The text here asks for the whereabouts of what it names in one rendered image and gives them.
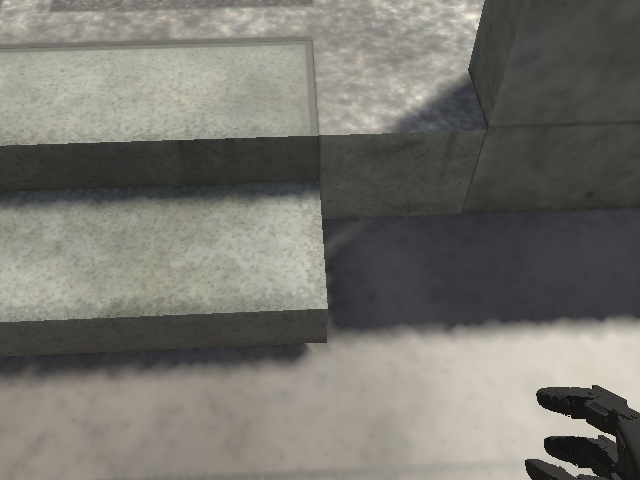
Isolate right robot hand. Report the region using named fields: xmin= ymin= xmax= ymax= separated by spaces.
xmin=525 ymin=385 xmax=640 ymax=480

